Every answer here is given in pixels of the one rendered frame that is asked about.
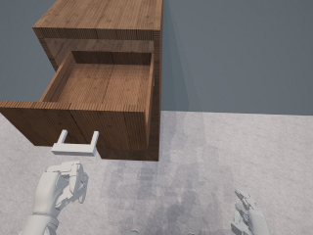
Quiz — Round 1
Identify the handle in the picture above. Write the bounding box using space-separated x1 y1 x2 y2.
51 129 99 157

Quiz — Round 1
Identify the robot left hand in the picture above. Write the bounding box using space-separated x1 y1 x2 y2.
32 161 89 218

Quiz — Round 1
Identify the left robot forearm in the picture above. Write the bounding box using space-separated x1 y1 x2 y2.
18 213 60 235

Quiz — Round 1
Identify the cabinet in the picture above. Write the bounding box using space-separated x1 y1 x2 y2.
32 0 163 162

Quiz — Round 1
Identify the robot right hand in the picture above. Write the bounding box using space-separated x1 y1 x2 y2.
231 187 271 235

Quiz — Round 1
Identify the drawer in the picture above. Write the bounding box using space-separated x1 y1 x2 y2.
0 49 155 151

